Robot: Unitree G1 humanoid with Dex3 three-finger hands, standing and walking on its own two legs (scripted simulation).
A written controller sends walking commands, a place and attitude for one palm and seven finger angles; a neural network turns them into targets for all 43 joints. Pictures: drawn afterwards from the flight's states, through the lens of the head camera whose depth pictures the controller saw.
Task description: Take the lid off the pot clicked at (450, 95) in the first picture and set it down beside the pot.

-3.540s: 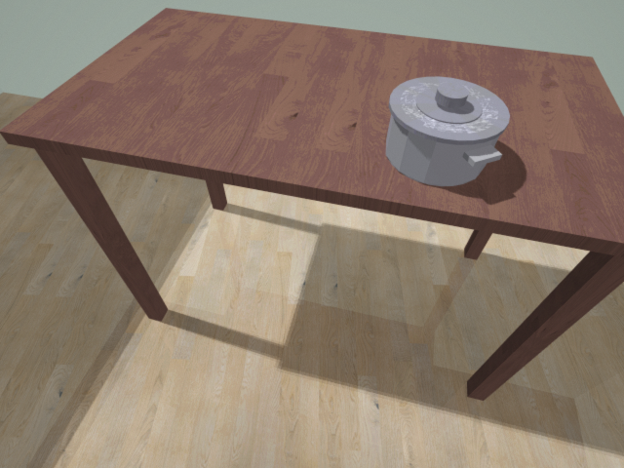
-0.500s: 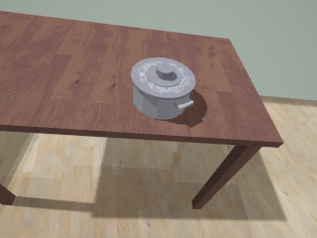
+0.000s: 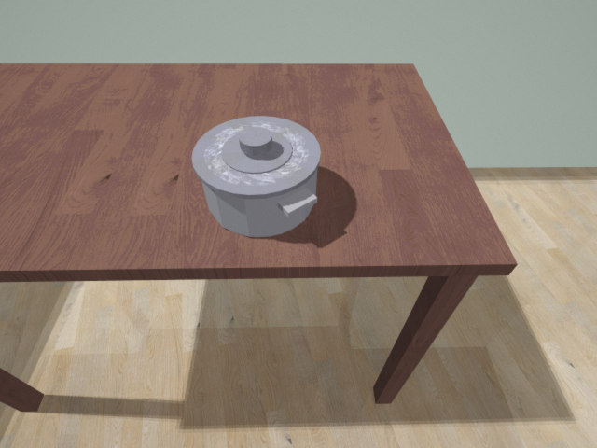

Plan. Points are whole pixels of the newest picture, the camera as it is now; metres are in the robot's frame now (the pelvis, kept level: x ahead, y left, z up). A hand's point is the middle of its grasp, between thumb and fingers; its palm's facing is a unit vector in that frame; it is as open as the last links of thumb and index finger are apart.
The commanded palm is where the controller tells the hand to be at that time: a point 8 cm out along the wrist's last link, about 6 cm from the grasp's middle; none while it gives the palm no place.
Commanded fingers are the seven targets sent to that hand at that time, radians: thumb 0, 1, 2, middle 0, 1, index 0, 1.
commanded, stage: come to a stop and stand still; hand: left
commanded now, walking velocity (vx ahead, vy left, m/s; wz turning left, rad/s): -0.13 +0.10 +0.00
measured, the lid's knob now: (255, 140) +0.51 +0.09 +0.15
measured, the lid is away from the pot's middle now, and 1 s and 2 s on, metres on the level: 0.00 0.00 0.00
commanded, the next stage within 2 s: look again from close up in 0.10 s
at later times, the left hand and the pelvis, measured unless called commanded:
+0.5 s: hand out of the picture -0.02 +0.28 -0.18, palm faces +0.03 -0.96 -0.27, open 7.3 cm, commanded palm none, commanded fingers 0.00 0.90 0.90 -0.20 -0.30 -0.20 -0.30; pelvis -0.03 +0.07 -0.01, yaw -1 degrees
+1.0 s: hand out of the picture +0.01 +0.25 -0.18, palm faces -0.02 -0.98 -0.19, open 7.3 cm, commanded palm none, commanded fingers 0.00 0.90 0.90 -0.20 -0.30 -0.20 -0.30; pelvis -0.02 +0.08 +0.00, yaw -1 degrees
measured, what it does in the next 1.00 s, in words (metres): shifts its weight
